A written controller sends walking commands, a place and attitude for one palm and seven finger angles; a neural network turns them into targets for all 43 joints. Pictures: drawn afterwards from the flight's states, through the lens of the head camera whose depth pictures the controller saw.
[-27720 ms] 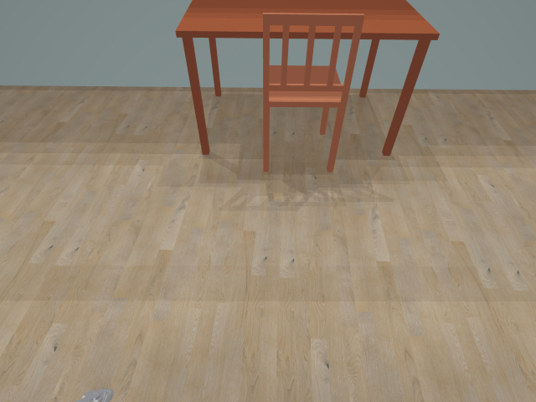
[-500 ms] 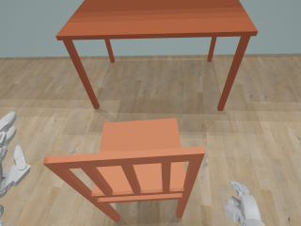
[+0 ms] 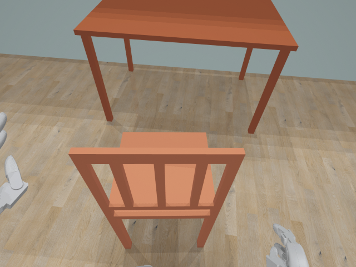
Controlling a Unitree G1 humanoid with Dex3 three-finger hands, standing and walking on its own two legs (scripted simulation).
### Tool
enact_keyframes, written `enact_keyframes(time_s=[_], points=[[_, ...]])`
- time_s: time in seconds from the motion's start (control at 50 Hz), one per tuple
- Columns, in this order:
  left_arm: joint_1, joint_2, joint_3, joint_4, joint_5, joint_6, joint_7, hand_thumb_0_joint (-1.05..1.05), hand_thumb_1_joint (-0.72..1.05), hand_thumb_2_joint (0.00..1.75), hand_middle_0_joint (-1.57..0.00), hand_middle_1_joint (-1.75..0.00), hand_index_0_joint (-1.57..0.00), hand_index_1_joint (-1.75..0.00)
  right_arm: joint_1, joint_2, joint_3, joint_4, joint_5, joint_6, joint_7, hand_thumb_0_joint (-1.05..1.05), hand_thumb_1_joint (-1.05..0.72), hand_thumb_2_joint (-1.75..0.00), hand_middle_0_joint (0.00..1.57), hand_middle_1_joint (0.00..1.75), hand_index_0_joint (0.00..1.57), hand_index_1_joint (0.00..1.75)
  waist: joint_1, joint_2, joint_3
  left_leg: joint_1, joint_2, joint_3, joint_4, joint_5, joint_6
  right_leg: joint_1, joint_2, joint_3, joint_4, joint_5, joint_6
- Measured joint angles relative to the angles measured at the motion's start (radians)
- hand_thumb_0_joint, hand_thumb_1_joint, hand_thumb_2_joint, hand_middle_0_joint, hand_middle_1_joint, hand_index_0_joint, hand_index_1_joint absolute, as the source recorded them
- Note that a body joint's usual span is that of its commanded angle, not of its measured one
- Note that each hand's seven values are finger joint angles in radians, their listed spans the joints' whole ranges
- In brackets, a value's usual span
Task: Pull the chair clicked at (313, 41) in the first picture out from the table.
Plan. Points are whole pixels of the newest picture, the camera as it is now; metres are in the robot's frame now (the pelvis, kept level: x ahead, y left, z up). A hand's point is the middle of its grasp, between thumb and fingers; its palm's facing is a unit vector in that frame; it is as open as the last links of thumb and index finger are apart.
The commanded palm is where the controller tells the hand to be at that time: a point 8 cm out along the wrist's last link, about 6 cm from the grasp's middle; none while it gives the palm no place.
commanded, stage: step back with the hand held close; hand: left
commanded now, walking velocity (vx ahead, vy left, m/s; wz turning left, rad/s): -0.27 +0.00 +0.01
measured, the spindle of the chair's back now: (160, 185) +0.35 +0.07 -0.10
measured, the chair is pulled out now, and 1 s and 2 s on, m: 0.71 0.71 0.71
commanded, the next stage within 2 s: stop stepping back and stand still in 0.50 s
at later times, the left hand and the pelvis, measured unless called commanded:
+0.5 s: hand out of the picture +0.16 +0.27 +0.17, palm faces +0.41 -0.78 -0.48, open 7.4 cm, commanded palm +0.08 +0.30 +0.19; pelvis -0.06 +0.00 +0.01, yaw +0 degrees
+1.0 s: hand out of the picture +0.04 +0.25 +0.16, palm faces +0.45 -0.80 -0.41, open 7.4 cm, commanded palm -0.02 +0.28 +0.19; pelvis -0.16 -0.02 +0.01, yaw +1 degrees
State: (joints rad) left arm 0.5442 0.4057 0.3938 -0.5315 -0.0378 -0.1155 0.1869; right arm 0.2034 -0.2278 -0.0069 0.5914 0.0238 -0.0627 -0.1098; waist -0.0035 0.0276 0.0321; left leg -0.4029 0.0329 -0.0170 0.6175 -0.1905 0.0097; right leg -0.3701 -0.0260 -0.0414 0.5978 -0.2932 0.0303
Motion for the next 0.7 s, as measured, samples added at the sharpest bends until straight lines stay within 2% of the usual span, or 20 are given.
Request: enact_keyframes(time_s=[0.04,0.08,0.12,0.16,0.2,0.26,0.32,0.36,0.4,0.44,0.46,0.52,0.56,0.64,0.7], points=[[-0.003,0.019,0.018,-0.006,0.005,-0.013,-0.002,0.02,0.89,0.90,-0.21,-0.31,-0.21,-0.30,0.020,0.015,0.001,-0.012,0.003,-0.015,0.000,0.02,-0.90,-0.90,0.20,0.30,0.21,0.30,-0.016,0.000,-0.003,-0.014,-0.001,-0.018,0.000,-0.005,0.003,0.011,0.016,0.008,0.056,-0.033,-0.003],[0.003,0.037,0.040,-0.024,0.007,-0.029,-0.006,0.02,0.89,0.90,-0.21,-0.31,-0.21,-0.30,0.039,0.029,0.005,-0.019,0.003,-0.032,0.007,0.02,-0.90,-0.90,0.20,0.30,0.21,0.30,-0.022,-0.004,-0.016,-0.041,0.001,-0.022,0.003,0.004,0.005,0.048,0.027,0.011,0.065,-0.026,-0.007],[0.021,0.049,0.070,-0.042,0.003,-0.052,-0.009,0.02,0.89,0.90,-0.21,-0.31,-0.21,-0.30,0.039,0.040,0.012,-0.015,0.000,-0.049,0.015,0.02,-0.90,-0.90,0.20,0.30,0.21,0.30,-0.007,-0.018,-0.027,-0.075,-0.002,-0.012,0.012,0.014,-0.005,0.091,0.027,0.015,0.027,-0.058,-0.009],[0.025,0.031,0.083,-0.041,-0.002,-0.075,-0.014,0.02,0.89,0.90,-0.21,-0.31,-0.21,-0.30,0.006,0.038,0.015,0.004,-0.009,-0.062,0.023,0.02,-0.90,-0.90,0.20,0.30,0.21,0.30,0.011,0.004,-0.005,-0.096,0.020,-0.007,0.017,0.023,-0.011,0.085,0.044,0.016,-0.007,-0.070,-0.007],[0.017,0.015,0.067,-0.035,-0.008,-0.081,-0.024,0.02,0.89,0.90,-0.21,-0.31,-0.21,-0.30,-0.022,0.033,0.012,0.024,-0.016,-0.074,0.030,0.02,-0.90,-0.90,0.20,0.30,0.21,0.30,0.015,0.038,0.033,-0.094,0.036,-0.024,-0.001,0.048,-0.019,0.095,0.064,0.002,-0.041,-0.010,-0.013],[0.027,0.014,0.042,-0.057,-0.019,-0.086,-0.040,0.02,0.89,0.90,-0.21,-0.31,-0.21,-0.30,-0.041,0.030,0.009,0.042,-0.015,-0.075,0.038,0.02,-0.90,-0.90,0.20,0.30,0.21,0.30,0.036,0.050,0.054,-0.096,0.045,-0.024,-0.011,0.055,-0.022,0.085,0.074,0.007,-0.046,0.015,-0.021],[0.051,0.012,0.020,-0.067,-0.023,-0.097,-0.044,0.02,0.89,0.90,-0.21,-0.31,-0.21,-0.30,-0.044,0.030,-0.005,0.067,-0.015,-0.059,0.041,0.02,-0.90,-0.90,0.20,0.30,0.21,0.30,0.039,0.023,0.033,-0.100,0.003,-0.023,0.116,-0.074,-0.032,0.072,0.051,0.031,-0.028,0.008,-0.022],[0.055,0.009,0.014,-0.058,-0.017,-0.093,-0.043,0.02,0.89,0.90,-0.21,-0.31,-0.21,-0.30,-0.039,0.027,-0.015,0.081,-0.018,-0.041,0.039,0.02,-0.90,-0.90,0.20,0.30,0.21,0.30,0.028,-0.001,0.001,-0.068,-0.028,-0.014,0.177,-0.129,-0.034,0.068,0.027,0.045,-0.036,0.013,-0.013],[0.045,0.016,0.025,-0.043,-0.010,-0.090,-0.038,0.02,0.89,0.90,-0.21,-0.31,-0.21,-0.30,-0.036,0.022,-0.016,0.079,-0.017,-0.028,0.028,0.02,-0.90,-0.90,0.20,0.30,0.21,0.30,0.009,-0.016,-0.026,0.006,-0.032,-0.004,0.090,-0.095,-0.029,0.058,0.011,0.045,-0.041,0.019,-0.001],[0.009,0.035,0.048,-0.023,-0.006,-0.093,-0.032,0.02,0.89,0.90,-0.21,-0.31,-0.22,-0.30,-0.051,0.022,-0.021,0.072,-0.016,-0.024,0.017,0.02,-0.90,-0.90,0.20,0.30,0.21,0.30,-0.008,-0.037,-0.024,0.054,-0.039,0.004,-0.024,-0.090,0.005,0.027,-0.003,0.043,-0.012,0.020,0.008],[-0.013,0.045,0.061,-0.009,-0.008,-0.092,-0.030,0.02,0.89,0.90,-0.21,-0.31,-0.21,-0.30,-0.068,0.032,-0.025,0.069,-0.017,-0.021,0.018,0.02,-0.90,-0.90,0.20,0.30,0.21,0.30,-0.007,-0.061,-0.007,0.057,-0.050,0.016,-0.039,-0.086,0.014,0.006,-0.011,0.056,0.026,0.006,0.001],[-0.022,0.045,0.078,0.012,-0.017,-0.083,-0.031,0.02,0.89,0.90,-0.21,-0.31,-0.21,-0.30,-0.101,0.057,-0.023,0.051,-0.034,-0.038,0.036,0.02,-0.90,-0.90,0.20,0.30,0.21,0.30,-0.005,-0.078,0.026,0.059,-0.030,0.034,-0.079,-0.033,0.015,-0.053,0.020,0.066,0.190,-0.141,-0.007],[-0.007,0.030,0.059,-0.013,-0.020,-0.069,-0.034,0.02,0.89,0.90,-0.21,-0.31,-0.21,-0.30,-0.102,0.064,-0.017,0.035,-0.039,-0.060,0.050,0.02,-0.90,-0.90,0.20,0.30,0.21,0.30,-0.008,-0.065,0.038,0.059,-0.006,0.029,-0.109,0.000,0.011,-0.059,0.039,0.050,0.245,-0.163,-0.010],[0.041,0.031,0.024,-0.122,-0.024,-0.081,-0.046,0.02,0.89,0.90,-0.21,-0.31,-0.21,-0.30,-0.088,0.073,-0.005,0.018,-0.033,-0.086,0.070,0.01,-0.90,-0.90,0.20,0.30,0.21,0.30,0.004,-0.058,0.044,0.041,0.027,0.027,-0.149,0.055,-0.003,-0.007,0.035,0.020,0.182,-0.123,-0.019],[0.090,0.068,0.051,-0.165,-0.036,-0.092,-0.049,0.02,0.89,0.90,-0.21,-0.31,-0.21,-0.30,-0.070,0.076,0.007,0.004,-0.026,-0.078,0.070,0.01,-0.90,-0.90,0.20,0.30,0.21,0.30,0.006,-0.056,0.026,0.004,0.036,0.029,-0.142,0.076,-0.015,0.065,0.021,0.013,0.061,-0.137,-0.012]])
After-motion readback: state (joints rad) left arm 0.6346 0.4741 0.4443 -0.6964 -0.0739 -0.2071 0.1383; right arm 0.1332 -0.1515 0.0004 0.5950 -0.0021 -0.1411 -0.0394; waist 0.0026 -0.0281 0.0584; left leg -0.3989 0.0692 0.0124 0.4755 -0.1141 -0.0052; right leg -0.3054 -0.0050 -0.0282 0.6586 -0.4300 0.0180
